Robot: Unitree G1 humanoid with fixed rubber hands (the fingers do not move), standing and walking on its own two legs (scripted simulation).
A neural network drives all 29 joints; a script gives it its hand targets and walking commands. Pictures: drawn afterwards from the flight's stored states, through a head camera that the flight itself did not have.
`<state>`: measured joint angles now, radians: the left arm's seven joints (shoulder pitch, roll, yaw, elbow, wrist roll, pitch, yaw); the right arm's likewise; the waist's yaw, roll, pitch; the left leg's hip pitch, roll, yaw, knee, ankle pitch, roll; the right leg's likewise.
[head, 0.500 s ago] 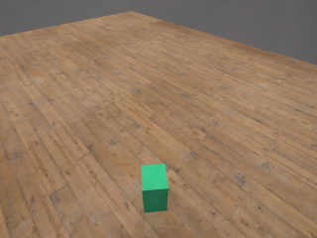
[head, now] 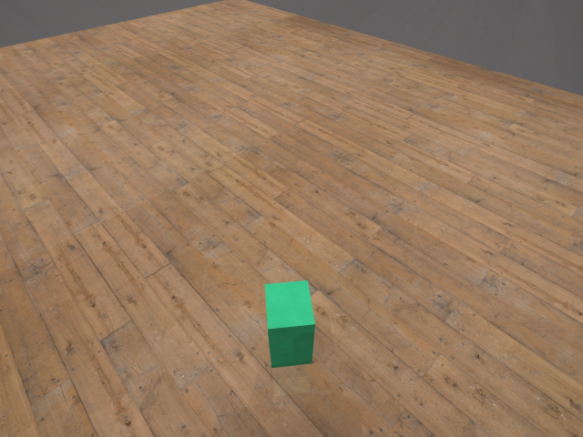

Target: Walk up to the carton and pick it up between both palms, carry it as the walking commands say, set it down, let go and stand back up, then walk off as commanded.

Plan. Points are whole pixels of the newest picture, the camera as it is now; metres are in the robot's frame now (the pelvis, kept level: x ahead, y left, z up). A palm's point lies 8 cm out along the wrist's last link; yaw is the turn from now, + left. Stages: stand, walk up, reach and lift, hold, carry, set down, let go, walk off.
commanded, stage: stand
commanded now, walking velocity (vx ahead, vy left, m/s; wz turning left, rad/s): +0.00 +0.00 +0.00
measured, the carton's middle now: (289, 325) +0.61 +0.03 -0.63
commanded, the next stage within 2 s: walk off in 0.34 s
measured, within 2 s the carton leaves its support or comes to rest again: neither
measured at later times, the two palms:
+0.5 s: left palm out of the picture +0.03 +0.29 -0.12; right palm out of the picture +0.05 -0.27 -0.10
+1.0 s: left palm out of the picture +0.02 +0.34 -0.13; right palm out of the picture +0.01 -0.17 -0.13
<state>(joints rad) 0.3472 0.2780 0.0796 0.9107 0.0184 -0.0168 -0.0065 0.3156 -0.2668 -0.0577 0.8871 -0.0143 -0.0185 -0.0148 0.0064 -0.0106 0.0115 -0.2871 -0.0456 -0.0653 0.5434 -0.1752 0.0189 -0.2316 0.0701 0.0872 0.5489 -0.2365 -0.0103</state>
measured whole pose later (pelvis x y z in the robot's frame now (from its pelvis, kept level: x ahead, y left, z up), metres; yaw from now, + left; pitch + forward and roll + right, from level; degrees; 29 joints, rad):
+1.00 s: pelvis -0.04 +0.06 -0.01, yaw +12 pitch -1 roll +0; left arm 0.14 0.28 0.05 0.89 0.01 0.06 0.05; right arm 0.35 -0.17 -0.04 0.87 -0.03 0.08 0.02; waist -0.04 -0.04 0.01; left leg -0.34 -0.09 -0.05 0.65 -0.29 0.05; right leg -0.54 -0.02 -0.02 1.17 -0.45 0.03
